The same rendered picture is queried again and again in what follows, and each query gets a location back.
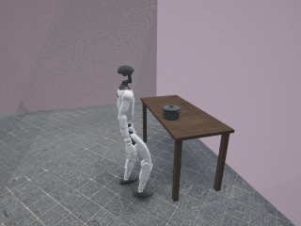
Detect right robot hand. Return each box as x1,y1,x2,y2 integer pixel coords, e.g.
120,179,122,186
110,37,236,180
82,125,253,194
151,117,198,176
125,144,138,162

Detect table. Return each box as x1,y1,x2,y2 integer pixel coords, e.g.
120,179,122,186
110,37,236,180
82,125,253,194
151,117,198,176
140,95,235,202

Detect pot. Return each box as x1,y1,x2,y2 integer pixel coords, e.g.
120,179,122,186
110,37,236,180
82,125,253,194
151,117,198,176
162,108,181,121

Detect robot right thigh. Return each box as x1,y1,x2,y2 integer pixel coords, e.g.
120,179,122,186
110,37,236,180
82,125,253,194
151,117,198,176
129,133,151,168

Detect robot right forearm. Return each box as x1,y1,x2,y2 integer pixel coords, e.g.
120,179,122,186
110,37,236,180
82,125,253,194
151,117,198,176
119,116,133,146

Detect robot right shin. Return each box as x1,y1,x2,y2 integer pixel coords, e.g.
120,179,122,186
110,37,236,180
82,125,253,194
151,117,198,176
138,162,153,192

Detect lid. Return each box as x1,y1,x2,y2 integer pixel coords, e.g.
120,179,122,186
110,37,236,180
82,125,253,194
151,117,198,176
163,105,181,111

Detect robot right upper arm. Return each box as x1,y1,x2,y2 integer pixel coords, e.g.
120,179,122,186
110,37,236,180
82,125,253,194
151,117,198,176
118,90,133,120

